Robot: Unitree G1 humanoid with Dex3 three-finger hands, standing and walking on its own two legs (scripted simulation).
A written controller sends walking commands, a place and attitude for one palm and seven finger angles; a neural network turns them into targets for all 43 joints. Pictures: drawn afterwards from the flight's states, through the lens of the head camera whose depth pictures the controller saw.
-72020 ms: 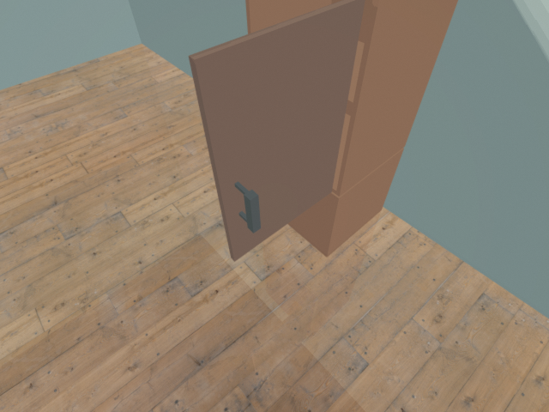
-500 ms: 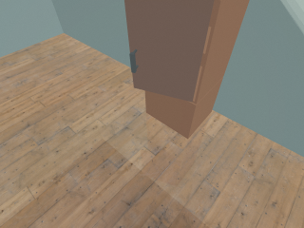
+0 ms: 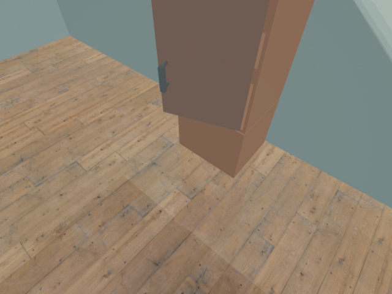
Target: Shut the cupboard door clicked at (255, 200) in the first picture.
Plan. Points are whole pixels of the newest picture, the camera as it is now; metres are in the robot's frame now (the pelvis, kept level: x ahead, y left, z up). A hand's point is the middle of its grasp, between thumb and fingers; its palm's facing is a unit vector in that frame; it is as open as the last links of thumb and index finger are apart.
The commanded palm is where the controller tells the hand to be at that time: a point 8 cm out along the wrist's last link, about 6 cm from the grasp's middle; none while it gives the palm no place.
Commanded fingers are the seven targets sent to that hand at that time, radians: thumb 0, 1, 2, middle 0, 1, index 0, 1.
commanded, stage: look to check the result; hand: left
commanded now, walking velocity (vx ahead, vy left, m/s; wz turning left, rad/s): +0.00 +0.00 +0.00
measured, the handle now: (164, 76) +0.97 +0.18 -0.11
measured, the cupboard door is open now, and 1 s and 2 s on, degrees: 20 20 20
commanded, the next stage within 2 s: walk to a spot facing it in 0.50 s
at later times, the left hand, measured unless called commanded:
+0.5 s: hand out of the picture +0.01 +0.17 -0.18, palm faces +0.02 -0.98 -0.21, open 7.4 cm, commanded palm none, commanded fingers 0.00 0.90 0.90 -0.20 -0.30 -0.20 -0.30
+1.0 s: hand out of the picture +0.02 +0.21 -0.21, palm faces +0.19 -0.96 -0.20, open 7.4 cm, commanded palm none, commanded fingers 0.00 0.90 0.90 -0.20 -0.30 -0.20 -0.30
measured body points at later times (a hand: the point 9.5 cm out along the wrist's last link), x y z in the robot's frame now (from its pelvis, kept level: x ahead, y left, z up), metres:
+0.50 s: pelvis +0.02 -0.01 +0.00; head +0.04 -0.01 +0.45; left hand +0.01 +0.22 -0.16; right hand +0.05 -0.25 -0.16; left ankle +0.07 +0.11 -0.74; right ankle -0.05 -0.11 -0.74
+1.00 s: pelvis +0.03 +0.02 -0.03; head +0.07 +0.04 +0.42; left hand +0.01 +0.26 -0.19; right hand +0.08 -0.23 -0.17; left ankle +0.06 +0.11 -0.74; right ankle -0.04 -0.11 -0.72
